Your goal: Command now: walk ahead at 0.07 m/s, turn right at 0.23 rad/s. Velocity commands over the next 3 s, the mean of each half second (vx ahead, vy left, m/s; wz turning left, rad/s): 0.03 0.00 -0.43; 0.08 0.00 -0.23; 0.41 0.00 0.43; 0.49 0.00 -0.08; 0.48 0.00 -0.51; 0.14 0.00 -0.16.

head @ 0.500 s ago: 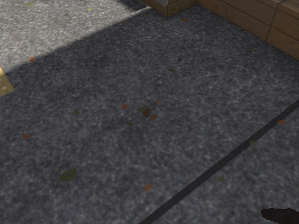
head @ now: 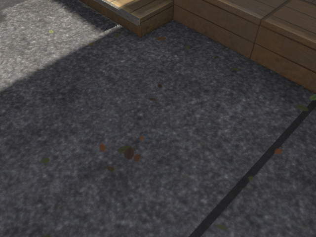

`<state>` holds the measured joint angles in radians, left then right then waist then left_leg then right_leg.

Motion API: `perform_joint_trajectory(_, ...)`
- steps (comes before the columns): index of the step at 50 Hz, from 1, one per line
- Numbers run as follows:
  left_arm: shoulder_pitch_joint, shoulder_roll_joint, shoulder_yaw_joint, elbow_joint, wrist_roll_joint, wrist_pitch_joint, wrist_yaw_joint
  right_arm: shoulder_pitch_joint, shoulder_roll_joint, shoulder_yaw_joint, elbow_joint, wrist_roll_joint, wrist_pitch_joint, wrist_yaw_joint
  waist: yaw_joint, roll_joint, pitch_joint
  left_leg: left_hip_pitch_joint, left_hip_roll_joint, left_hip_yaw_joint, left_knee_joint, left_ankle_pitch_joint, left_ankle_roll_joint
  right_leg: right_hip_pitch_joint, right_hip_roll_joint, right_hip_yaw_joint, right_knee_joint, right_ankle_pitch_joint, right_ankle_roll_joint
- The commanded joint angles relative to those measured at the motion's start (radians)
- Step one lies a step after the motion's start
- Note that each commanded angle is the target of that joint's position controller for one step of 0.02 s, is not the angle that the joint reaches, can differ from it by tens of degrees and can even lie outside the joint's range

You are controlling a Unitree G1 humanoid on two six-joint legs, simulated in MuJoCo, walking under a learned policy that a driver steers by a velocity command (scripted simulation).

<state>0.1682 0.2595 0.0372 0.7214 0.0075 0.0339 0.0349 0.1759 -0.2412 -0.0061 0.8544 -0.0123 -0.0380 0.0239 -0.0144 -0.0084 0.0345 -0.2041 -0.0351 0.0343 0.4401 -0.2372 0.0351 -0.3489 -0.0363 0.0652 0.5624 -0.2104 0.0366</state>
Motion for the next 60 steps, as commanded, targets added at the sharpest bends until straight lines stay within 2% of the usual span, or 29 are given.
perform_joint_trajectory(1,-0.058,0.166,0.054,-0.089,-0.011,0.002,0.003,0.047,-0.155,-0.038,-0.047,-0.010,0.002,-0.020,-0.024,-0.075,-0.070,-0.054,0.072,-0.025,-0.071,-0.084,-0.003,0.113,-0.041,0.088,-0.038,0.207,-0.107)
perform_joint_trajectory(4,-0.053,0.139,0.055,-0.107,-0.014,-0.007,-0.004,0.044,-0.179,-0.057,-0.058,-0.002,0.030,-0.043,-0.022,-0.017,-0.043,-0.021,0.117,-0.031,-0.042,0.029,0.019,0.011,0.000,0.081,0.029,0.239,-0.088)
perform_joint_trajectory(11,0.002,0.143,0.075,-0.144,-0.019,-0.004,-0.028,0.025,-0.204,-0.087,-0.090,0.004,0.053,-0.077,-0.010,0.070,-0.108,0.079,0.276,-0.060,0.039,0.312,0.097,-0.062,0.021,0.035,0.147,0.250,-0.098)
perform_joint_trajectory(13,0.038,0.175,0.088,-0.150,-0.022,-0.002,-0.028,0.004,-0.196,-0.089,-0.107,-0.001,0.054,-0.080,0.005,-0.001,-0.134,-0.006,0.204,0.024,0.144,0.208,0.037,0.043,-0.014,0.119,0.081,0.380,-0.157)
perform_joint_trajectory(14,0.083,0.215,0.099,-0.152,-0.019,-0.004,-0.023,-0.047,-0.177,-0.085,-0.133,-0.004,0.054,-0.076,0.039,-0.099,-0.155,-0.121,0.086,0.086,0.291,0.078,-0.031,0.138,-0.082,0.293,-0.012,0.445,-0.244)
perform_joint_trajectory(15,0.158,0.256,0.106,-0.144,0.000,-0.014,-0.025,-0.135,-0.144,-0.074,-0.176,-0.005,0.056,-0.069,0.096,-0.218,-0.173,-0.306,-0.029,0.029,0.497,-0.358,-0.073,0.261,-0.176,0.552,-0.146,0.493,-0.358)
perform_joint_trajectory(16,0.150,0.266,0.101,-0.145,0.013,-0.039,-0.028,-0.118,-0.131,-0.071,-0.183,0.005,0.053,-0.058,0.077,-0.189,-0.220,-0.390,-0.027,-0.124,0.689,-0.464,-0.070,0.323,-0.233,0.625,-0.175,0.452,-0.387)
perform_joint_trajectory(17,0.083,0.250,0.096,-0.165,0.006,-0.056,-0.028,-0.068,-0.150,-0.075,-0.164,0.017,0.052,-0.052,0.040,-0.117,-0.214,-0.399,-0.008,-0.167,0.753,-0.415,-0.066,0.292,-0.223,0.565,-0.158,0.440,-0.358)
perform_joint_trajectory(19,-0.016,0.205,0.082,-0.181,-0.029,-0.053,-0.021,-0.034,-0.184,-0.086,-0.143,0.009,0.046,-0.060,-0.004,-0.053,-0.167,-0.365,0.027,-0.159,0.650,-0.297,-0.078,0.207,-0.155,0.445,-0.162,0.357,-0.280)
perform_joint_trajectory(24,-0.024,0.198,0.088,-0.184,-0.019,-0.005,0.006,-0.039,-0.133,-0.068,-0.148,0.026,0.034,-0.038,0.007,-0.122,-0.172,-0.177,-0.021,-0.124,0.327,-0.190,-0.113,0.136,-0.067,0.401,-0.182,0.242,-0.244)
perform_joint_trajectory(27,-0.021,0.208,0.095,-0.185,-0.021,0.011,0.012,-0.018,-0.147,-0.072,-0.152,0.029,0.031,-0.024,0.012,-0.163,-0.154,-0.097,-0.029,-0.129,0.178,-0.127,-0.101,0.104,-0.064,0.462,-0.194,0.135,-0.229)
perform_joint_trajectory(29,-0.050,0.194,0.091,-0.187,-0.035,0.018,0.018,0.054,-0.148,-0.082,-0.129,0.024,0.028,-0.019,-0.029,-0.154,-0.139,0.019,-0.015,-0.102,-0.011,0.018,-0.072,0.035,-0.029,0.450,-0.157,0.039,-0.182)
perform_joint_trajectory(30,-0.018,0.161,0.081,-0.176,-0.035,0.017,0.020,0.074,-0.170,-0.091,-0.120,0.012,0.031,-0.022,-0.024,-0.101,-0.135,0.103,0.050,-0.126,-0.073,0.056,-0.046,-0.042,0.025,0.392,-0.077,-0.081,-0.134)
perform_joint_trajectory(31,0.053,0.096,0.064,-0.156,-0.019,0.017,0.017,0.076,-0.230,-0.100,-0.138,-0.013,0.038,-0.027,0.009,0.121,-0.135,0.171,0.276,-0.354,-0.139,0.022,0.031,-0.176,0.159,0.232,0.198,-0.314,-0.067)
perform_joint_trajectory(32,0.029,0.160,0.086,-0.190,-0.019,0.002,0.021,0.023,-0.279,-0.104,-0.165,-0.054,0.034,-0.023,0.014,0.257,-0.051,-0.011,0.416,-0.598,-0.223,-0.013,0.175,-0.275,0.222,0.177,0.360,-0.421,-0.036)
perform_joint_trajectory(33,0.036,0.215,0.102,-0.177,-0.011,-0.007,0.022,-0.064,-0.247,-0.096,-0.195,-0.051,0.024,-0.028,0.050,0.214,-0.010,-0.076,0.421,-0.585,-0.234,-0.059,0.216,-0.251,0.153,0.184,0.517,-0.360,-0.017)
perform_joint_trajectory(34,0.053,0.228,0.108,-0.143,-0.016,-0.003,0.024,-0.122,-0.187,-0.080,-0.208,-0.033,0.020,-0.034,0.061,0.160,0.013,-0.104,0.348,-0.474,-0.222,-0.093,0.179,-0.238,0.146,0.179,0.576,-0.287,-0.005)
perform_joint_trajectory(36,0.093,0.170,0.095,-0.101,-0.006,0.011,0.030,-0.140,-0.135,-0.059,-0.209,-0.002,0.018,-0.043,0.059,0.134,0.016,-0.070,0.261,-0.359,-0.192,-0.047,0.142,-0.242,0.144,0.167,0.671,-0.200,0.030)
perform_joint_trajectory(40,0.047,0.106,0.063,-0.111,-0.014,0.002,0.026,-0.042,-0.090,-0.037,-0.178,-0.007,0.022,-0.047,0.011,0.143,-0.038,0.055,0.215,-0.270,-0.179,-0.017,0.160,-0.200,0.077,0.102,0.490,-0.151,0.066)
perform_joint_trajectory(44,-0.042,0.106,0.041,-0.134,-0.018,-0.025,0.008,0.071,-0.214,-0.070,-0.142,0.016,0.040,-0.051,-0.059,0.222,-0.001,0.058,0.235,-0.352,-0.245,-0.253,0.176,-0.091,0.049,-0.062,0.186,-0.276,0.064)
perform_joint_trajectory(46,-0.007,0.114,0.043,-0.109,-0.025,-0.048,0.000,0.103,-0.226,-0.074,-0.136,0.030,0.046,-0.049,-0.048,0.204,0.016,0.043,0.244,-0.394,-0.242,-0.295,0.185,-0.016,0.071,-0.083,0.032,-0.288,0.029)
perform_joint_trajectory(48,0.079,0.107,0.047,-0.053,-0.027,-0.075,-0.010,0.084,-0.217,-0.073,-0.139,0.051,0.049,-0.049,0.014,0.161,0.030,-0.046,0.208,-0.391,-0.225,-0.298,0.167,0.170,0.081,-0.094,-0.226,-0.067,-0.034)
perform_joint_trajectory(49,0.134,0.124,0.053,-0.034,-0.025,-0.087,-0.010,0.066,-0.183,-0.063,-0.147,0.050,0.039,-0.049,0.050,0.138,-0.001,-0.150,0.180,-0.375,-0.183,-0.242,0.127,0.334,0.031,-0.043,-0.250,-0.008,-0.070)
perform_joint_trajectory(50,0.263,0.157,0.062,-0.008,-0.018,-0.095,-0.003,-0.002,-0.106,-0.042,-0.178,0.038,0.021,-0.041,0.116,0.051,-0.062,-0.322,0.117,-0.296,-0.010,-0.226,0.067,0.543,-0.105,0.072,-0.244,-0.045,-0.112)
perform_joint_trajectory(51,0.330,0.266,0.093,0.026,-0.006,-0.096,-0.012,-0.050,-0.046,-0.029,-0.240,0.045,-0.001,-0.037,0.125,-0.226,-0.075,-0.492,-0.020,-0.076,0.229,-0.248,0.007,0.547,-0.268,0.342,-0.304,-0.293,-0.220)
perform_joint_trajectory(52,0.306,0.226,0.088,0.014,0.006,-0.110,-0.015,-0.092,-0.131,-0.052,-0.250,0.049,-0.016,-0.036,0.146,-0.189,0.009,-0.592,0.039,-0.125,0.423,-0.332,-0.001,0.487,-0.365,0.460,-0.379,-0.326,-0.291)
perform_joint_trajectory(54,0.211,0.132,0.059,-0.005,-0.005,-0.130,-0.006,-0.008,-0.154,-0.072,-0.206,0.060,-0.017,-0.019,0.082,-0.136,0.057,-0.661,0.080,-0.171,0.562,-0.212,0.008,0.500,-0.295,0.326,-0.400,-0.293,-0.241)
perform_joint_trajectory(55,0.188,0.125,0.058,0.000,-0.015,-0.131,-0.007,-0.004,-0.151,-0.073,-0.204,0.052,-0.014,-0.014,0.075,-0.129,0.082,-0.702,0.093,-0.176,0.570,-0.149,0.001,0.511,-0.286,0.265,-0.416,-0.210,-0.225)
perform_joint_trajectory(60,0.141,0.141,0.059,-0.002,-0.004,-0.131,-0.010,-0.053,-0.093,-0.056,-0.228,0.040,-0.008,0.022,0.072,-0.096,0.074,-0.549,0.113,-0.080,0.435,0.117,-0.061,0.357,-0.197,-0.042,-0.441,0.100,-0.185)
